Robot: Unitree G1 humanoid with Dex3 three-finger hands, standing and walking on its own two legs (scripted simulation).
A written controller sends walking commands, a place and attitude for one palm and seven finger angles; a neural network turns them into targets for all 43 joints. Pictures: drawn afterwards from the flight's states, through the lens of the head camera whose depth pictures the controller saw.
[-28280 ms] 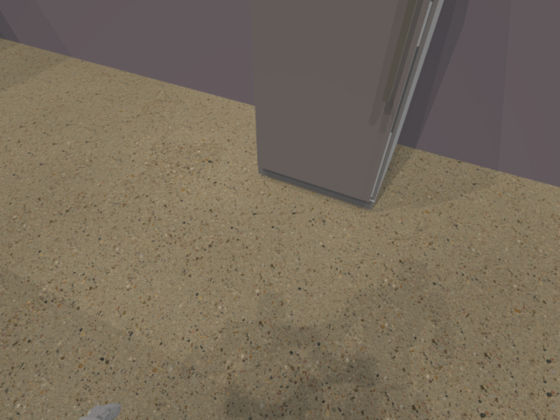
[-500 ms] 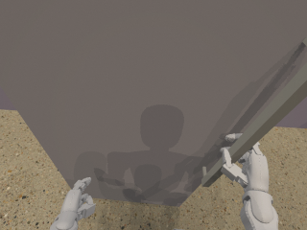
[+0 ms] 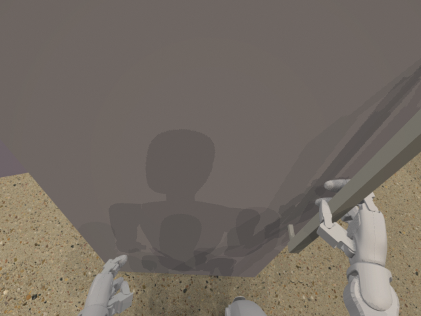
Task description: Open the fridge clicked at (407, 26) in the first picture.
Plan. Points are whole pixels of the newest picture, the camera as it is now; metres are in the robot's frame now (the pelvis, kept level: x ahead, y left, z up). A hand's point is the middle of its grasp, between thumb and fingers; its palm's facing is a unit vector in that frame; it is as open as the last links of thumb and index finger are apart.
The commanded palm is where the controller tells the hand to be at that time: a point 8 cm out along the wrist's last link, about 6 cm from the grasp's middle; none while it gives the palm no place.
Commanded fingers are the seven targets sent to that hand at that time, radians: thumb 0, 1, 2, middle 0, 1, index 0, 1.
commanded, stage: walk backward, drawing the door open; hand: right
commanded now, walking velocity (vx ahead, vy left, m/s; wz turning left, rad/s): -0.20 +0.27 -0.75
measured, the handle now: (342, 187) +0.32 -0.19 +0.12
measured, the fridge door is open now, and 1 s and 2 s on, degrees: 19 52 86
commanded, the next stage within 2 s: stop walking and hold the door back in 1.72 s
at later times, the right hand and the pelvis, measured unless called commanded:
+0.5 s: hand out of the picture +0.13 -0.13 +0.09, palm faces +0.48 +0.85 -0.19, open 6.0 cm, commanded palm +0.08 -0.16 +0.08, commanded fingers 0.00 -0.90 -0.90 0.45 1.40 0.45 1.40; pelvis -0.06 +0.12 +0.01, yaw -17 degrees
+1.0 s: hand out of the picture -0.01 -0.05 +0.09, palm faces +0.69 +0.69 -0.21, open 6.0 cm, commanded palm -0.08 -0.07 +0.08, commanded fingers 0.00 -0.90 -0.90 0.45 1.40 0.45 1.40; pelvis -0.11 +0.23 +0.00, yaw -35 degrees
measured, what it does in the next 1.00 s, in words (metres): steps to the left, turning right: right foot, then left foot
